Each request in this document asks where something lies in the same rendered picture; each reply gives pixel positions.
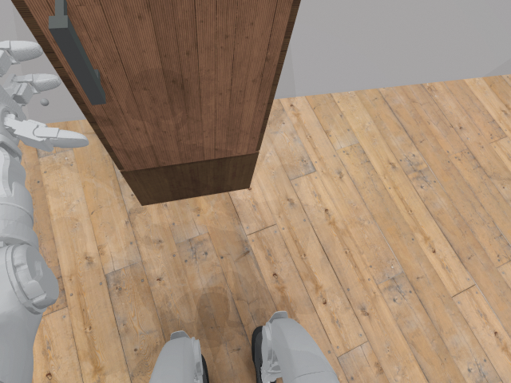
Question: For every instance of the left robot forearm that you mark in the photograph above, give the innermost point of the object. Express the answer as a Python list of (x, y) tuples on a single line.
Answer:
[(16, 204)]

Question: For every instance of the cupboard door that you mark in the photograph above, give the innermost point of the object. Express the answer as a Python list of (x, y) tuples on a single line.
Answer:
[(184, 80)]

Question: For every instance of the robot right foot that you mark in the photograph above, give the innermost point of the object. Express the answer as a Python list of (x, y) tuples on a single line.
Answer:
[(257, 338)]

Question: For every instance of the robot left upper arm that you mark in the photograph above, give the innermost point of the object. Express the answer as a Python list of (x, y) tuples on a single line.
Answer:
[(27, 287)]

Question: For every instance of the handle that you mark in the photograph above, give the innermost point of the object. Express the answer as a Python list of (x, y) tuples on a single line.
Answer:
[(66, 38)]

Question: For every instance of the robot right shin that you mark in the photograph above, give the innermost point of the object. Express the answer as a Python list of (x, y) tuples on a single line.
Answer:
[(269, 372)]

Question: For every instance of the left robot hand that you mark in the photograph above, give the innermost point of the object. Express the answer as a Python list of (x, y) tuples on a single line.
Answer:
[(16, 93)]

